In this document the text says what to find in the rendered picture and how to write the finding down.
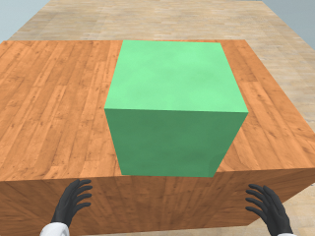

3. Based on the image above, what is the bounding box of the robot left forearm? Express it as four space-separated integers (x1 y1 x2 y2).
39 222 70 236

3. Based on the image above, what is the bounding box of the carton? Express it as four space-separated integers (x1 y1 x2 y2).
103 39 249 178

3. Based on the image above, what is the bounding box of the robot left hand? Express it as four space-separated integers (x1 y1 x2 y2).
50 179 93 228

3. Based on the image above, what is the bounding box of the pedestal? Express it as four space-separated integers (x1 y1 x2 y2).
0 39 315 236

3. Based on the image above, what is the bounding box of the robot right hand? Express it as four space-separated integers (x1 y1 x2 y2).
245 184 293 236

